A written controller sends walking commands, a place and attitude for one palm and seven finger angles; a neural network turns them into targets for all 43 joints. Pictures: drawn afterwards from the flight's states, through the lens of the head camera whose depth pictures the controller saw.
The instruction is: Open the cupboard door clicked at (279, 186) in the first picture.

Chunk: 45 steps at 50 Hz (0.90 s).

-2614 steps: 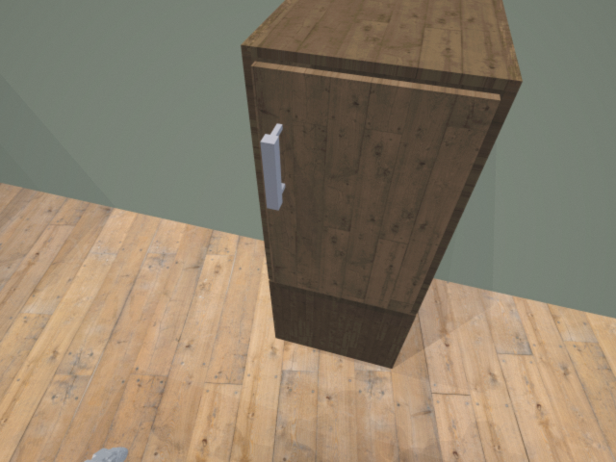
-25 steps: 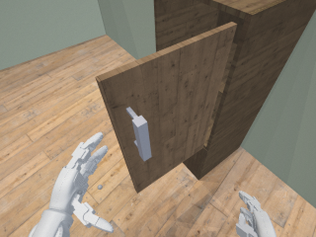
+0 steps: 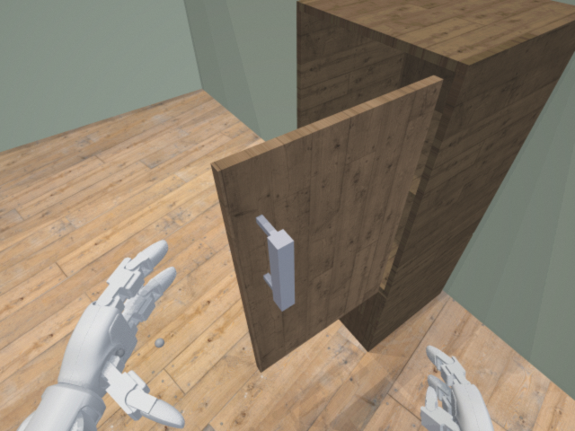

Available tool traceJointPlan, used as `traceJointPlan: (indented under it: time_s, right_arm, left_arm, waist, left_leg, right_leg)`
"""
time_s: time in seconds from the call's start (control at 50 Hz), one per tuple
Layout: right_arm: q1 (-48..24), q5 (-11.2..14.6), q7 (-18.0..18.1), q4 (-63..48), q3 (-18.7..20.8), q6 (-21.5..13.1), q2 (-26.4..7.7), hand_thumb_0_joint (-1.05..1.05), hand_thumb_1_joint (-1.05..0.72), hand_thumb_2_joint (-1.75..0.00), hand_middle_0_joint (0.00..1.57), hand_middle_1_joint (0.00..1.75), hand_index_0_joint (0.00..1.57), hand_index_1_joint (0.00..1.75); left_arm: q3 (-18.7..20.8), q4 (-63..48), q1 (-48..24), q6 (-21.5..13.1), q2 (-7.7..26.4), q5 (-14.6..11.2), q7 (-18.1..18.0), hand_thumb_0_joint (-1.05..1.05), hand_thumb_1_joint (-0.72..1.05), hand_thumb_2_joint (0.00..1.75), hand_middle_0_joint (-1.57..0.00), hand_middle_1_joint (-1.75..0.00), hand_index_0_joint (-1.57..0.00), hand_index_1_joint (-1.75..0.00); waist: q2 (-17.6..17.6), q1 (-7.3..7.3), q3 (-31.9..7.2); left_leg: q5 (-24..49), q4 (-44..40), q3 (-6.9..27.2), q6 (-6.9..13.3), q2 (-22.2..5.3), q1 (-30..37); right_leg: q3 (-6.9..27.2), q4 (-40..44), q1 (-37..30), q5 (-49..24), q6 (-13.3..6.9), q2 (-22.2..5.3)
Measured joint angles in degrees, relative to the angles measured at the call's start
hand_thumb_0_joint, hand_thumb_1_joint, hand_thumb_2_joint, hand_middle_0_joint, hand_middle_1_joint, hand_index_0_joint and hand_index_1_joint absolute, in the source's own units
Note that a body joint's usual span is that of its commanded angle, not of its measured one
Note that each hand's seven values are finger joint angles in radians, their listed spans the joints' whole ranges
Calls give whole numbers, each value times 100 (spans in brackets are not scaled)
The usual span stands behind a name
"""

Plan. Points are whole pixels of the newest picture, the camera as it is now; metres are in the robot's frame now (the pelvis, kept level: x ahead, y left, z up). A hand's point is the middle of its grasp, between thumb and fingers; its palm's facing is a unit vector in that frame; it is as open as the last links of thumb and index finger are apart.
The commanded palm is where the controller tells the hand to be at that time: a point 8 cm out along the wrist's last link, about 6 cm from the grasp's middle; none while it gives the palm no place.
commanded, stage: draw the hand back to the body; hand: left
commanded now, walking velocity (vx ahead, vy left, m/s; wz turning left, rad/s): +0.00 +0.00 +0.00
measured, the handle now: (274, 263) +0.33 +0.05 +0.07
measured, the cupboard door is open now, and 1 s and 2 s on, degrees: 89 89 89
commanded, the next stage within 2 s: step back with the hand held close in 1.10 s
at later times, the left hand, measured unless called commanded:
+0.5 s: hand (77, 308) +0.20 +0.24 +0.16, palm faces +0.33 -0.87 -0.38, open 11.8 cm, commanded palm +0.16 +0.29 +0.18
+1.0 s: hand (53, 297) +0.20 +0.25 +0.18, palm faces +0.41 -0.82 -0.40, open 7.6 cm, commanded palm +0.15 +0.29 +0.20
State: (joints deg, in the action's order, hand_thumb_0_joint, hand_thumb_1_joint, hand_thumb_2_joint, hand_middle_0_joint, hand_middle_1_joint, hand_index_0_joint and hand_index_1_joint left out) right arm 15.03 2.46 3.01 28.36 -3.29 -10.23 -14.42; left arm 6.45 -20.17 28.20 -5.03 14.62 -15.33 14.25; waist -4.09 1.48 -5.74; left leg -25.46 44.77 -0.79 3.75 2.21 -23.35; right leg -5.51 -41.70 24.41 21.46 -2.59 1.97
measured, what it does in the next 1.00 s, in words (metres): stands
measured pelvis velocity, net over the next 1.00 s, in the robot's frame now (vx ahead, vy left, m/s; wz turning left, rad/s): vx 0.01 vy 0.00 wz -0.03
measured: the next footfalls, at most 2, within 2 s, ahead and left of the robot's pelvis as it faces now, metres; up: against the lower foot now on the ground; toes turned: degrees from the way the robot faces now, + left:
none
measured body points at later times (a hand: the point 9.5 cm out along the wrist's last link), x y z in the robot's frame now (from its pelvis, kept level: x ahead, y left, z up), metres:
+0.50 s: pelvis +0.01 +0.01 +0.03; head +0.00 +0.00 +0.48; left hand +0.18 +0.28 +0.18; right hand +0.19 -0.20 -0.05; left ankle -0.03 +0.07 -0.71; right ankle +0.00 -0.09 -0.71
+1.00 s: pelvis +0.01 +0.00 +0.03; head -0.01 -0.02 +0.48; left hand +0.18 +0.29 +0.20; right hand +0.19 -0.23 -0.05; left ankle -0.03 +0.07 -0.71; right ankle +0.00 -0.09 -0.71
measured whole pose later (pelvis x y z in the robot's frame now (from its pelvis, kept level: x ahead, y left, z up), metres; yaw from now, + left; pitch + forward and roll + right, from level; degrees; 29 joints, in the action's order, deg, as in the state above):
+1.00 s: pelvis +0.01 +0.00 +0.03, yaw -2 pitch -3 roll -1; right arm 11.1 0.1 2.6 36.4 -1.1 -5.7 -13.7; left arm 17.7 -23.0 27.8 -4.5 19.0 -3.4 -6.4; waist -4.1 4.0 0.5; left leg -16.5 23.6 -2.2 3.6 2.3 -3.8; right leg -3.0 -21.6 5.8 12.5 -2.4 2.8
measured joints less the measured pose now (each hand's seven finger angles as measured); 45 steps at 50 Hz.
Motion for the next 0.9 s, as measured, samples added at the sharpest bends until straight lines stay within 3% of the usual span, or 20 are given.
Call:
traceJointPlan:
  time_s: [0.04,0.14,0.2,0.28,0.5,0.78,0.9]
  right_arm:
    - [-25,7,4,18,-2,-26,-4,1,-91,-90,20,30,20,30]
    - [-129,-134,96,100,12,114,74,1,-91,-90,20,30,20,30]
    - [-162,-181,106,174,4,202,102,1,-91,-90,20,30,20,30]
    - [-198,-229,108,332,-13,276,117,1,-91,-90,20,30,20,30]
    - [-282,-267,0,619,57,398,126,1,-91,-90,20,30,20,30]
    - [-397,-237,-43,742,195,479,73,1,-91,-90,20,30,20,30]
    - [-415,-230,-54,767,221,487,54,1,-91,-90,20,30,20,30]
  left_arm:
    - [77,-55,10,68,23,-30,40,-1,-47,31,-15,-30,-15,-30]
    - [-29,-393,162,244,138,813,-1194,-1,-37,36,-16,-30,-15,-30]
    - [-52,-457,248,291,108,1068,-1655,-1,-29,39,-16,-30,-16,-30]
    - [10,-432,239,293,151,1218,-1941,-1,-16,44,-17,-30,-16,-30]
    - [538,-407,142,192,340,1273,-2076,0,21,61,-18,-30,-18,-30]
    - [1264,-320,-68,56,559,1183,-2088,1,69,81,-20,-30,-20,-30]
    - [1207,-251,-101,47,438,1179,-2089,1,82,87,-21,-30,-20,-30]
  waist:
    - [-1,19,9]
    - [27,104,173]
    - [37,123,282]
    - [40,161,406]
    - [7,193,535]
    - [-6,249,589]
    - [-14,253,628]
  left_leg:
    - [19,-50,8,9,8,72]
    - [186,-469,-50,41,2,505]
    - [331,-789,-65,46,23,777]
    - [498,-1168,-80,67,60,1103]
    - [773,-1862,-133,81,101,1701]
    - [864,-2089,-148,31,49,1930]
    - [894,-2113,-142,10,32,1934]
  right_leg:
    - [-4,62,-82,-22,13,-6]
    - [76,487,-499,-214,34,21]
    - [107,793,-763,-357,59,11]
    - [142,1131,-1070,-504,85,-11]
    - [232,1729,-1610,-747,121,-24]
    - [259,1980,-1839,-862,72,38]
    - [252,2004,-1844,-889,47,55]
